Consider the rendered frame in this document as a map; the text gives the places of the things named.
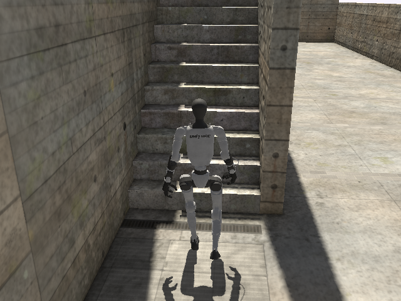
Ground stairs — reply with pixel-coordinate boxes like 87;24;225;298
128;0;261;214

